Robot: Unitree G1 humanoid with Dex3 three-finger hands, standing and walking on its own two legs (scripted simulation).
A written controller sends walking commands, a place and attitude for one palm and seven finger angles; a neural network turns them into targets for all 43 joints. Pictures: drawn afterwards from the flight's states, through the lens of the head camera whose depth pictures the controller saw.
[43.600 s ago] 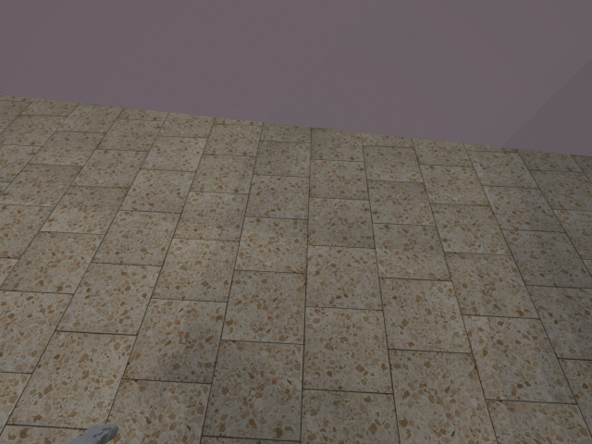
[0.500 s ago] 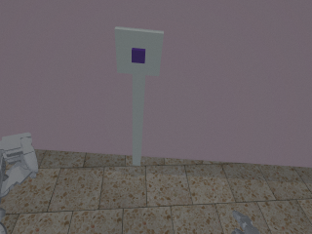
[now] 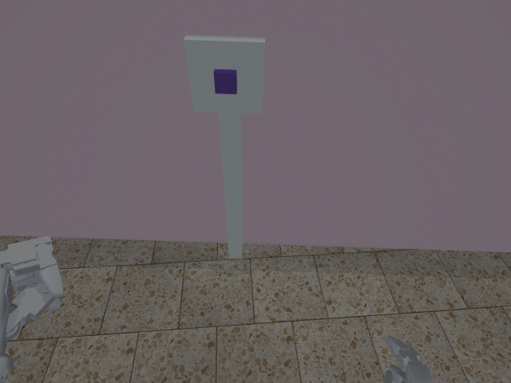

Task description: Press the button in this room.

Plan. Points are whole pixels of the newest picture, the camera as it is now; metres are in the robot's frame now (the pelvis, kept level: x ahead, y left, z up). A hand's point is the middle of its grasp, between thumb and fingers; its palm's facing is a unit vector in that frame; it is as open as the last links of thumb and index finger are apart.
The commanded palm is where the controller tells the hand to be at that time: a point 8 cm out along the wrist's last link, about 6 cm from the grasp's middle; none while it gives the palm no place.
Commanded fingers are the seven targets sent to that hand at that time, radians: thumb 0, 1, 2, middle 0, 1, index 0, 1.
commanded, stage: stop stepping back and stand still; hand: left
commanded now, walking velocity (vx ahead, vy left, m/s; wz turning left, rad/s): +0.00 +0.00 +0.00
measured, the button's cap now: (225, 81) +0.77 +0.13 +0.11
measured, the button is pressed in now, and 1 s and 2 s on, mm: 0 0 0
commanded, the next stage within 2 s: let the arm hang, fingers relaxed in 0.08 s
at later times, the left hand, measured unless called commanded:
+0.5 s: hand out of the picture +0.03 +0.19 -0.18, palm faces +0.05 -0.98 -0.19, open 3.4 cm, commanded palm none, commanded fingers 0.00 0.90 0.90 -0.68 -0.82 -0.68 -0.82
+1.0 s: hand out of the picture -0.05 +0.17 -0.17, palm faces +0.07 -0.97 -0.22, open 7.1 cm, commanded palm none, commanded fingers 0.00 0.90 0.90 -0.20 -0.30 -0.20 -0.30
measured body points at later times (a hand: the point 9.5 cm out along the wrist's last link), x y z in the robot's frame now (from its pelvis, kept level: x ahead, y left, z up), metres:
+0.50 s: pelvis -0.02 +0.00 -0.01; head +0.00 +0.02 +0.44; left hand +0.02 +0.24 -0.16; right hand +0.05 -0.26 -0.14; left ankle +0.04 +0.11 -0.74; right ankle -0.03 -0.09 -0.74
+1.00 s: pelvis -0.01 +0.00 +0.00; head +0.00 -0.01 +0.45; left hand -0.05 +0.23 -0.15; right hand -0.02 -0.21 -0.17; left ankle +0.04 +0.11 -0.74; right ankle -0.03 -0.09 -0.74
